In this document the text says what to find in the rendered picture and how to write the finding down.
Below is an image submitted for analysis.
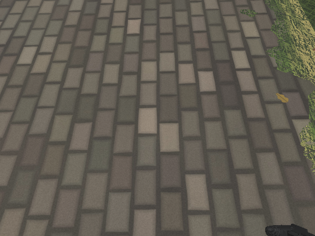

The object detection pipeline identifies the robot right hand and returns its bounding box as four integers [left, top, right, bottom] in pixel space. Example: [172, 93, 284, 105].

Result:
[265, 223, 315, 236]

